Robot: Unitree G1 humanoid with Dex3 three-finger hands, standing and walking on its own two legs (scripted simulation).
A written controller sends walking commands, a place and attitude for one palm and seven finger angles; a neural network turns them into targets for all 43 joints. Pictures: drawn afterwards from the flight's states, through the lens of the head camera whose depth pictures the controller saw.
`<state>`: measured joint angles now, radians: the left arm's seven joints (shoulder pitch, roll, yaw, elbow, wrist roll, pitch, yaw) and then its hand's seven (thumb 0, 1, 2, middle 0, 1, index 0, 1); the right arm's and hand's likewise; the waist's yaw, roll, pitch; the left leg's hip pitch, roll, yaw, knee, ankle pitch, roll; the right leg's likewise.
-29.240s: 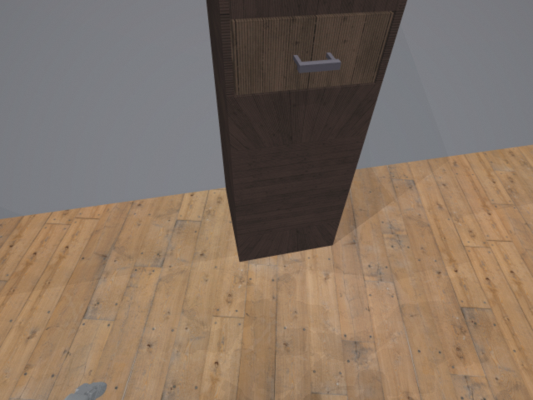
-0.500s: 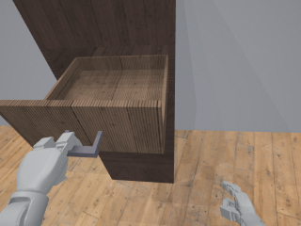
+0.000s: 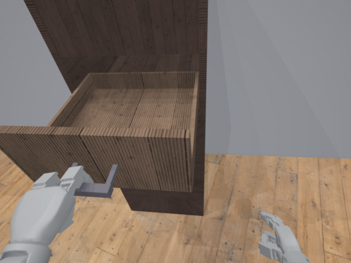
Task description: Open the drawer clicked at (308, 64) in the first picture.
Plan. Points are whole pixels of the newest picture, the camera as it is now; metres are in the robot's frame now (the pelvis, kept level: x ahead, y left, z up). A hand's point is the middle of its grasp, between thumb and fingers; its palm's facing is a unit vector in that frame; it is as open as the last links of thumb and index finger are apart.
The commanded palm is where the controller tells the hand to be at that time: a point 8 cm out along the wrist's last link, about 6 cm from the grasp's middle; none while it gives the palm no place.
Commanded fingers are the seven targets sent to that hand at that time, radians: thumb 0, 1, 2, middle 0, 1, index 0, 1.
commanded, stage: open the thumb to release the handle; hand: left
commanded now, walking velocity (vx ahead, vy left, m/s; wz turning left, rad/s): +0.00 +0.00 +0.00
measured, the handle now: (89, 179) +0.23 +0.20 +0.14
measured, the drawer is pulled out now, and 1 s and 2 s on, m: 0.30 0.30 0.30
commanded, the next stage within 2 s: lift the hand off the handle in 0.58 s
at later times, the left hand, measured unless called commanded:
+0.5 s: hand (57, 208) +0.18 +0.25 +0.12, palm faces +0.10 -0.09 -0.99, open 10.5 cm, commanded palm +0.15 +0.25 +0.17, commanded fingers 0.00 -0.50 0.30 -0.30 -1.20 -0.30 -1.20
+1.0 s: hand (62, 207) +0.18 +0.24 +0.11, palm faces +0.10 -0.10 -0.99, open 13.8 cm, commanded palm +0.15 +0.24 +0.17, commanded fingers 0.00 -0.50 0.30 -0.30 -1.20 -0.30 -1.20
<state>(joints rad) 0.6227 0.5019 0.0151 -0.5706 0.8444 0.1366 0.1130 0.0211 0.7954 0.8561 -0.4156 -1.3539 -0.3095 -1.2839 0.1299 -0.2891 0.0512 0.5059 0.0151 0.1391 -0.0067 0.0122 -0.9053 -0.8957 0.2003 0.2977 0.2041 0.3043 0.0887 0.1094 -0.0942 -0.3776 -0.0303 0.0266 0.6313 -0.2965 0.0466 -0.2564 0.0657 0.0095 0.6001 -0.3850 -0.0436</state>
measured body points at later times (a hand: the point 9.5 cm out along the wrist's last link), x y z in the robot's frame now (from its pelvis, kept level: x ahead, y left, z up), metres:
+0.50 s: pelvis -0.02 +0.00 +0.00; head -0.02 -0.04 +0.45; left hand +0.17 +0.25 +0.17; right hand +0.21 -0.20 -0.09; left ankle +0.02 +0.09 -0.73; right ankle -0.05 -0.09 -0.73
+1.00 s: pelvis -0.02 +0.00 +0.00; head -0.03 -0.04 +0.45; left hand +0.17 +0.25 +0.17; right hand +0.21 -0.20 -0.09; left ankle +0.02 +0.09 -0.73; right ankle -0.05 -0.09 -0.73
